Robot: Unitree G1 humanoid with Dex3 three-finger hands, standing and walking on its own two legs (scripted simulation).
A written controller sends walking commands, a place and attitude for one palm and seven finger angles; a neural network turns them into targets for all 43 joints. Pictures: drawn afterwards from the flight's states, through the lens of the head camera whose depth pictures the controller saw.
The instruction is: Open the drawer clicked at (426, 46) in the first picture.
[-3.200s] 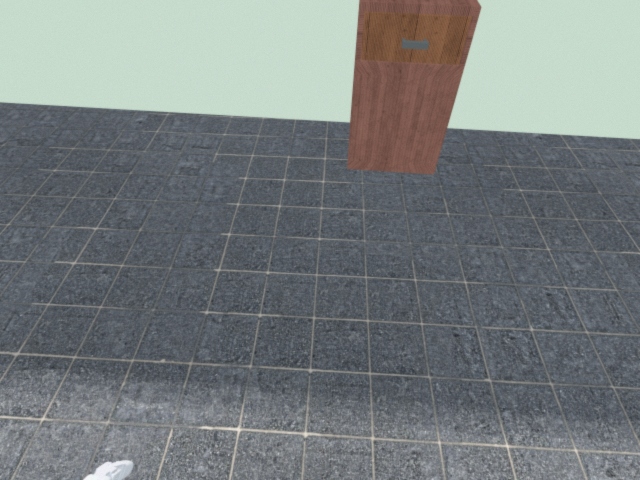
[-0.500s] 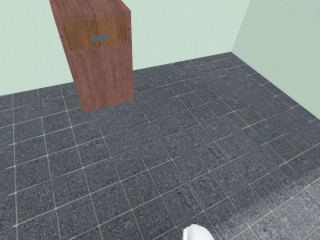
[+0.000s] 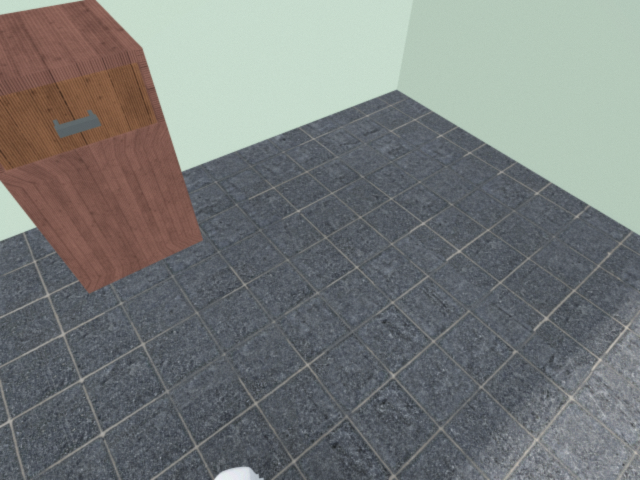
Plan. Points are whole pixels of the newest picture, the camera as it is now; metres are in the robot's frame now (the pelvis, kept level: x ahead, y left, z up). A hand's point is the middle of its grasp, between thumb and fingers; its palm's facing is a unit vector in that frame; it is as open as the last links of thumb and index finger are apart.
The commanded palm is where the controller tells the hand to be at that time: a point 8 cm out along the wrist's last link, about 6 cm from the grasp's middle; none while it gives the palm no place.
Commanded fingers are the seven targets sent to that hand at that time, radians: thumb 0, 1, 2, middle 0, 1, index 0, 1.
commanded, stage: walk to a spot facing it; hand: left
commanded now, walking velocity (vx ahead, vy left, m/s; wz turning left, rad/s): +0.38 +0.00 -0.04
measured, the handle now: (76, 122) +0.95 +0.66 -0.11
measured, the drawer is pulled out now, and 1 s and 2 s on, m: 0.00 0.00 0.00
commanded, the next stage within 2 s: turn to face it in 0.68 s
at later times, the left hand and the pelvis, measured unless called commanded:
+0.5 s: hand (169, 429) +0.23 +0.24 -0.17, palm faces -0.01 -0.99 -0.15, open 7.4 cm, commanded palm none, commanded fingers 0.00 0.90 0.90 -0.20 -0.30 -0.20 -0.30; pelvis +0.21 +0.06 +0.01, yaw -6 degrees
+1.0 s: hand (257, 279) +0.49 +0.13 -0.15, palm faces -0.13 -0.96 -0.24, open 7.2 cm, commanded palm none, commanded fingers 0.00 0.90 0.90 -0.20 -0.30 -0.20 -0.30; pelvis +0.37 -0.04 +0.01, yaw -9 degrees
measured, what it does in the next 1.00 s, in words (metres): walks ahead: left foot, then right foot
